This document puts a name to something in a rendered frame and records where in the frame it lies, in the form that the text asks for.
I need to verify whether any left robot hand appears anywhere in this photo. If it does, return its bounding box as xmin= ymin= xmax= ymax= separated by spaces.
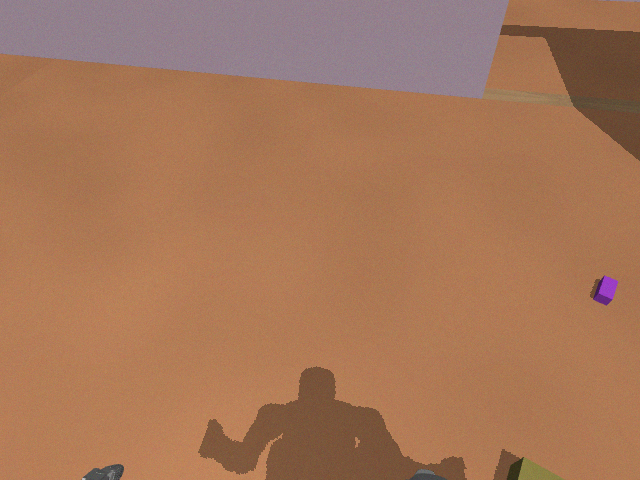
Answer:
xmin=82 ymin=464 xmax=124 ymax=480

